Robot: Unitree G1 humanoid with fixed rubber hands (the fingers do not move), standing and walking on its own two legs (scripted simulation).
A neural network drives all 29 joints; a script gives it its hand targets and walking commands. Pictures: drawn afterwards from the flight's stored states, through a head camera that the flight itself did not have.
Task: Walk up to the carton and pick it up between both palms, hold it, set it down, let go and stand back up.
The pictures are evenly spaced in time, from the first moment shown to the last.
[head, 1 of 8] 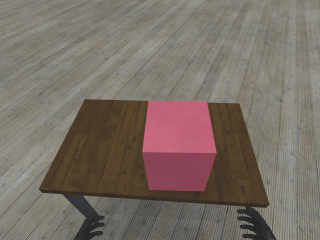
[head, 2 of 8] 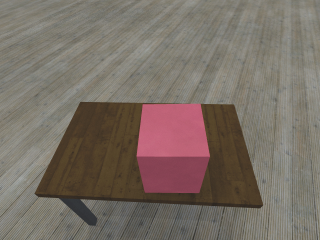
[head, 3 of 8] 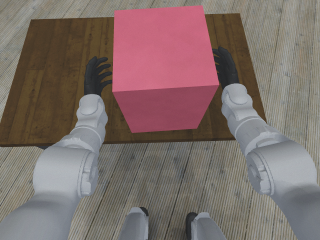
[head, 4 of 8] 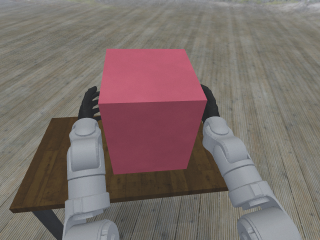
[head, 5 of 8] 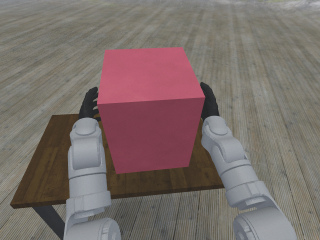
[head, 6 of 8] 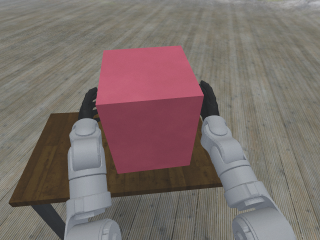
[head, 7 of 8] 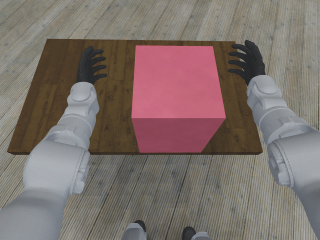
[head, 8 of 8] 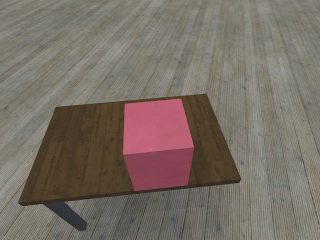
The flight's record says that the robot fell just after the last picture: no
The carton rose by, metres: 0.27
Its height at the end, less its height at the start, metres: +0.00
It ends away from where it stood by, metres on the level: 0.03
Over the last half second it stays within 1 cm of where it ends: yes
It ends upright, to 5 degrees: yes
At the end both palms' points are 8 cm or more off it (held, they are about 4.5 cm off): yes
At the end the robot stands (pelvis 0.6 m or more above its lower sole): yes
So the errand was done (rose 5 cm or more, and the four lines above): yes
